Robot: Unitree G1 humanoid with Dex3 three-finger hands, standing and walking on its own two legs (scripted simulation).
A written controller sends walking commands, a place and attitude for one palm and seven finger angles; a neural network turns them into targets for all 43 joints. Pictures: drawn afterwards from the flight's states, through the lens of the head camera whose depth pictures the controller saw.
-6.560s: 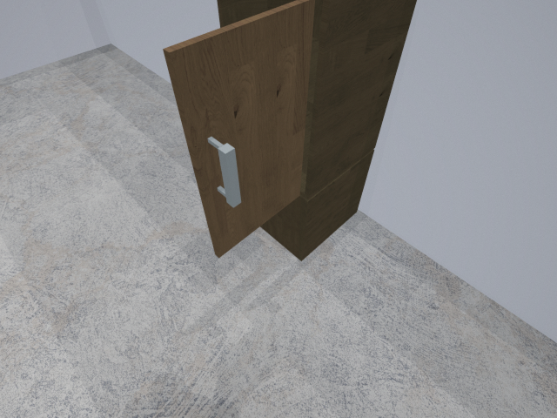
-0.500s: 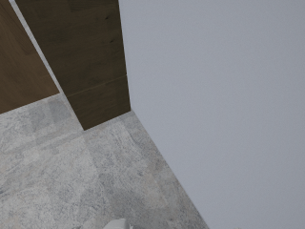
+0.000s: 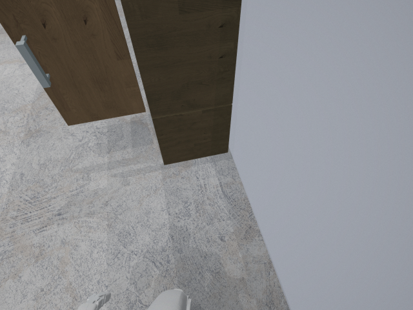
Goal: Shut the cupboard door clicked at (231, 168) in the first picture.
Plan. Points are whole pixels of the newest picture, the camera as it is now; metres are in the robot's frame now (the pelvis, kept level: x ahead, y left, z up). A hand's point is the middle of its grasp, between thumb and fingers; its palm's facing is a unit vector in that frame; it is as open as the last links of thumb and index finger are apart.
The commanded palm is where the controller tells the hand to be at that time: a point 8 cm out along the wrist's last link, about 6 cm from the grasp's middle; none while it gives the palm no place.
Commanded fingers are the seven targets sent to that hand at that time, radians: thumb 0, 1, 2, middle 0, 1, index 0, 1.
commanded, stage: turn to face it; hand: left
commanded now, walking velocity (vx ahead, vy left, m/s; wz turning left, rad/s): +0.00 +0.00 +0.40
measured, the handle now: (35, 62) +0.83 +0.62 -0.01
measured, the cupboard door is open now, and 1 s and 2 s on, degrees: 91 91 91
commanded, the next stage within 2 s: take the last steps up to it in 0.34 s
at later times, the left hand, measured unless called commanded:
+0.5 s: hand out of the picture +0.03 +0.22 -0.16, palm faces +0.21 -0.94 -0.25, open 7.4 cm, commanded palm none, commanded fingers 0.00 0.90 0.90 -0.20 -0.30 -0.20 -0.30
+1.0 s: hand out of the picture -0.05 +0.24 -0.18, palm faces +0.39 -0.90 -0.19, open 7.4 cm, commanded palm none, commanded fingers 0.00 0.90 0.90 -0.20 -0.30 -0.20 -0.30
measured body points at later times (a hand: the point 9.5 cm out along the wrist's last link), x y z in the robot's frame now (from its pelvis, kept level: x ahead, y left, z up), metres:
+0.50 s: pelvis +0.00 +0.00 +0.00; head +0.04 +0.01 +0.45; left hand +0.02 +0.27 -0.14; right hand +0.13 -0.22 -0.14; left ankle +0.01 +0.12 -0.73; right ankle +0.01 -0.13 -0.72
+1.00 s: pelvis +0.08 +0.09 -0.01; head +0.10 +0.12 +0.44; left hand -0.07 +0.29 -0.17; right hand +0.27 -0.10 -0.14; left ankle +0.10 +0.21 -0.73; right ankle +0.03 -0.10 -0.68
